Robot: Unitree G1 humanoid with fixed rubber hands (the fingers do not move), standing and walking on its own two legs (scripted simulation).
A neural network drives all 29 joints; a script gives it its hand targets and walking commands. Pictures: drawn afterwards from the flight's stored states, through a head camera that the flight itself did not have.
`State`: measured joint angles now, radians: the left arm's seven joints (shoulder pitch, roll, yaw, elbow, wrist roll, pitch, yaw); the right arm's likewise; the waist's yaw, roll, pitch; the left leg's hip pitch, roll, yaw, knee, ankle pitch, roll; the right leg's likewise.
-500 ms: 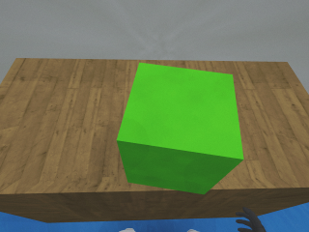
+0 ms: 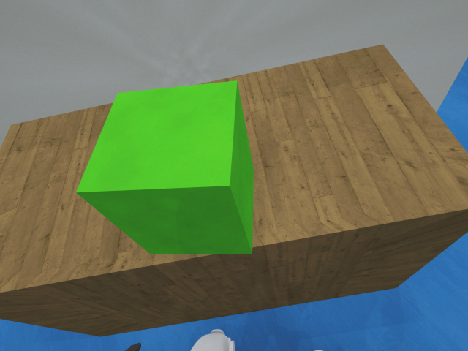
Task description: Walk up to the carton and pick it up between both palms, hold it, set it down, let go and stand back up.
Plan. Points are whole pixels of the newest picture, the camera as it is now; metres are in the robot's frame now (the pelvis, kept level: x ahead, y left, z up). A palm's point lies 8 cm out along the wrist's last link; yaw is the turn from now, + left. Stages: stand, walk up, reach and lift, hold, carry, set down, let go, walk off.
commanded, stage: walk up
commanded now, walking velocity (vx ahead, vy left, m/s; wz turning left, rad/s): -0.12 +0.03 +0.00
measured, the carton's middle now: (188, 177) +0.42 +0.10 +0.04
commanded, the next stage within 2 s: none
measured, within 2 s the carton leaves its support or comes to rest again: neither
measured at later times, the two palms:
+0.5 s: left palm out of the picture -0.09 +0.25 -0.12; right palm out of the picture +0.06 -0.24 -0.12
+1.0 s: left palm (115, 342) +0.18 +0.28 -0.12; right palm out of the picture +0.00 -0.13 -0.15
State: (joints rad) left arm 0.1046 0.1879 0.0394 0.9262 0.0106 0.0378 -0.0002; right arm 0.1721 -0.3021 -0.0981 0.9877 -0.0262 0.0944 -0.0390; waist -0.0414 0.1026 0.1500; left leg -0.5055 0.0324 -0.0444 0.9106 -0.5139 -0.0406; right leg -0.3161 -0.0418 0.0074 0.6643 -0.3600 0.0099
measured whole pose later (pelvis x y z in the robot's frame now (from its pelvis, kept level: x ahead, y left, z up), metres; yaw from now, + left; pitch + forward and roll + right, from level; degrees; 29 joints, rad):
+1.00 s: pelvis +0.05 +0.07 +0.00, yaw -1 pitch -2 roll -1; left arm 0.07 0.11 0.02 0.98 -0.01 0.00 0.05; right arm 0.35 -0.14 -0.01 1.10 -0.01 0.01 -0.03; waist -0.04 0.07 0.08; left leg -0.15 0.03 0.05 0.57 -0.36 0.00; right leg -0.24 -0.03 -0.15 0.57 -0.30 -0.02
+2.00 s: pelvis +0.01 +0.08 +0.01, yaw -2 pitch -2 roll +1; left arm 0.26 0.20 0.05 1.07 0.01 0.05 0.01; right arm 0.24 -0.12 0.00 1.08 -0.02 0.02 -0.03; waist 0.04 -0.08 0.03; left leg -0.13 0.02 0.06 0.45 -0.28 -0.01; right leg -0.25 -0.06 -0.06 0.56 -0.29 0.00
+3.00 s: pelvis +0.01 +0.07 +0.02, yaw -2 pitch -2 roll +0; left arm 0.29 0.10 -0.01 1.17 0.00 -0.02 0.03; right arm 0.31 -0.09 0.00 1.19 -0.02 -0.01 -0.04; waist 0.01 0.01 0.05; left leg -0.11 0.05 0.04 0.40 -0.26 -0.04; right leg -0.15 -0.02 -0.07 0.42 -0.23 -0.01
